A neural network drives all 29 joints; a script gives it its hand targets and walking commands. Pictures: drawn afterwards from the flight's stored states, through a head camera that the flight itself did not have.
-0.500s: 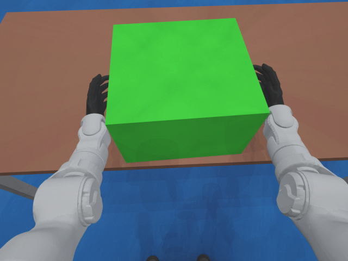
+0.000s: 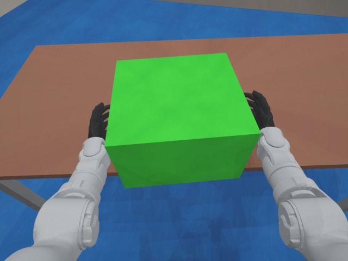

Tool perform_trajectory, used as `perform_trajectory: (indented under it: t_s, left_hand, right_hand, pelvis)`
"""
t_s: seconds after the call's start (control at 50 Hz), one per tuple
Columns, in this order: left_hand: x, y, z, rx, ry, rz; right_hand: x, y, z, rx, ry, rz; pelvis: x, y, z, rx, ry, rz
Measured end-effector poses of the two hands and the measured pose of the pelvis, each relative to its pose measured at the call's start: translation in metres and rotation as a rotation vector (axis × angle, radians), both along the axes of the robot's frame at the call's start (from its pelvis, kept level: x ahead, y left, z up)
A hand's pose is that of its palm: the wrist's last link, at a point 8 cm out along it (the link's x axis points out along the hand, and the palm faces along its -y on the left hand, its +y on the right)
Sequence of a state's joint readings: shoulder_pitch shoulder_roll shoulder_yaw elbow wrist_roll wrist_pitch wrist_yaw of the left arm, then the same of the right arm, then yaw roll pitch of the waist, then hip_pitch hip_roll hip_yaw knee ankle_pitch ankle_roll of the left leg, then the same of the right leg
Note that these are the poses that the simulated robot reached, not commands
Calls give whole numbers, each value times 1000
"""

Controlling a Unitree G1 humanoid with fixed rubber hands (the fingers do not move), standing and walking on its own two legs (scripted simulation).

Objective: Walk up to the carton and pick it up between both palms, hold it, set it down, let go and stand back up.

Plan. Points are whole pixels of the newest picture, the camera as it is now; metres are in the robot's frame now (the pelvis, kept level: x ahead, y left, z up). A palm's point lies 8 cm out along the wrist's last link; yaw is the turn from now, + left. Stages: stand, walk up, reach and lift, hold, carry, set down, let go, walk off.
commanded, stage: reach and lift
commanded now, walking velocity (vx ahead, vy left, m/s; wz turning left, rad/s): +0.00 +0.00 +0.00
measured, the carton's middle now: (177, 118) +0.47 -0.01 +0.03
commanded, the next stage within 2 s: hold in 2.00 s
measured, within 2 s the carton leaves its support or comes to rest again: neither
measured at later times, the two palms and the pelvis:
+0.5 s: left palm (91, 124) +0.40 +0.19 +0.10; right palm (271, 118) +0.38 -0.21 +0.11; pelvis -0.01 +0.00 +0.00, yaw -1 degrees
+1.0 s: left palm (77, 128) +0.36 +0.20 +0.14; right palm (274, 117) +0.36 -0.20 +0.14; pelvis +0.01 -0.01 +0.01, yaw +1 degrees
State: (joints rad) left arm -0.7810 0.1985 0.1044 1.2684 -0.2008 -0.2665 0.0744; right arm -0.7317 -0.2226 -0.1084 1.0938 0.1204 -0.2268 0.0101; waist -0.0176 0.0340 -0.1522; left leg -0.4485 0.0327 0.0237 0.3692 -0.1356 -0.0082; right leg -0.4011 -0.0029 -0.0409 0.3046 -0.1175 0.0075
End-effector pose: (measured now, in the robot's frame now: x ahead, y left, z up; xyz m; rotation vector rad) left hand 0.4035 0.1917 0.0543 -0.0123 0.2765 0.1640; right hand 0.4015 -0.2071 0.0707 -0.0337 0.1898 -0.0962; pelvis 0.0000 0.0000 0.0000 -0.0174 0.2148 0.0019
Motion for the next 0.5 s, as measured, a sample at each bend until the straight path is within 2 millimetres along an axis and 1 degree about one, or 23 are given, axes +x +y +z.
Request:
perform_trajectory:
  t_s: [0.08,0.18,0.24,0.3,0.36,0.5]
  left_hand:
    - [-6,3,16,-4,-29,4]
    - [-1,2,43,-4,-55,-9]
    - [1,1,53,1,-51,-23]
    - [3,-1,58,6,-50,-35]
    - [3,-2,60,-1,-54,-40]
    - [-4,0,50,7,-42,-32]
  right_hand:
    - [-5,3,18,11,-27,-2]
    - [-6,2,46,14,-48,-14]
    - [-7,1,55,11,-37,-23]
    - [-11,-1,55,5,-8,-33]
    - [-15,-2,49,-4,22,-39]
    - [-17,0,40,-4,38,-28]
  pelvis:
    - [-9,1,0,3,-14,4]
    - [-18,3,-1,9,-35,3]
    - [-21,3,0,12,-57,-1]
    - [-21,4,2,12,-78,-5]
    - [-19,4,3,12,-95,-10]
    - [-11,4,5,6,-121,-11]
